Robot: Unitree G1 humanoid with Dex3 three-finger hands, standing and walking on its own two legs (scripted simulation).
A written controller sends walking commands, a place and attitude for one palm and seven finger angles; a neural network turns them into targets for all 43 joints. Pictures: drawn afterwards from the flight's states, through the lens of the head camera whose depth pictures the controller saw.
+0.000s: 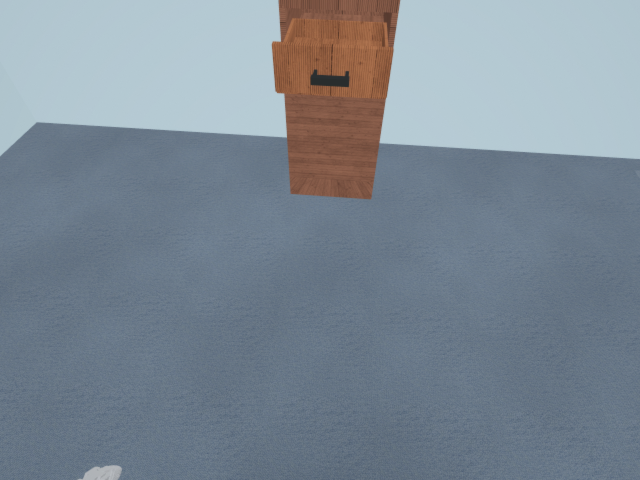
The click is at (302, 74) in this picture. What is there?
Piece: drawer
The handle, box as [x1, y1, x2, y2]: [311, 69, 349, 86]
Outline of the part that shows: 311,74 311,84 348,86 348,71 345,72 344,76 317,75 316,70 314,69 313,73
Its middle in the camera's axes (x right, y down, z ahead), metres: +0.03 -0.46 +1.10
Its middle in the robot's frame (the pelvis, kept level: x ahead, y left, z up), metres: +1.13 +0.04 -0.03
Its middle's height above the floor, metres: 0.74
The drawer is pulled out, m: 0.28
